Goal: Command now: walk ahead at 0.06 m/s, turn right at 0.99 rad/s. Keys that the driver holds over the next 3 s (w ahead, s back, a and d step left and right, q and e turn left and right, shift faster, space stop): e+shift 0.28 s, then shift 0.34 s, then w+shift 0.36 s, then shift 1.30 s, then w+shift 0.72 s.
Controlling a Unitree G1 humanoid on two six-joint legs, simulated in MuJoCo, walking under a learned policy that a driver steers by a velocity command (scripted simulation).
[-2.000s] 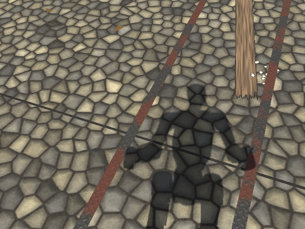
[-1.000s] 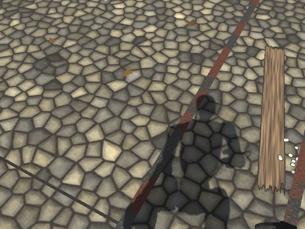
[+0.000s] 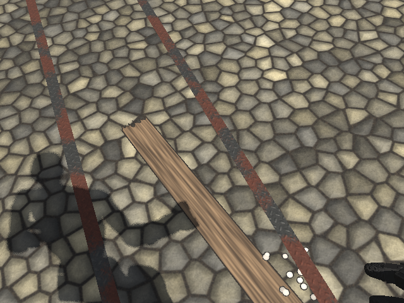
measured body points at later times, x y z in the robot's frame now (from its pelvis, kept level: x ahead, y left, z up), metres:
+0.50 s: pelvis +0.03 +0.01 +0.00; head +0.05 -0.03 +0.44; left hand +0.30 +0.19 -0.08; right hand +0.04 -0.30 -0.12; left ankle +0.12 +0.14 -0.73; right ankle -0.02 -0.09 -0.74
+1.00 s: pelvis +0.13 -0.01 +0.00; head +0.13 +0.00 +0.45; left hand +0.30 +0.22 -0.12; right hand +0.16 -0.33 -0.08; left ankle +0.20 +0.07 -0.73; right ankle -0.02 -0.09 -0.73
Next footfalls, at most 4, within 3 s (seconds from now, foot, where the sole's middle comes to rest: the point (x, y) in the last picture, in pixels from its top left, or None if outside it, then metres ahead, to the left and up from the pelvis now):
0.04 left None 0.16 0.14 -0.77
0.48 right None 0.02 -0.10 -0.77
1.00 left None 0.23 0.06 -0.77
1.40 right None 0.41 -0.25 -0.77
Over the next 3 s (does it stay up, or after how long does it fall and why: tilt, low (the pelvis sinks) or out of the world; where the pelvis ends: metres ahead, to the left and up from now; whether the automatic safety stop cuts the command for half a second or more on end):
stays up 0.68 -0.34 -0.01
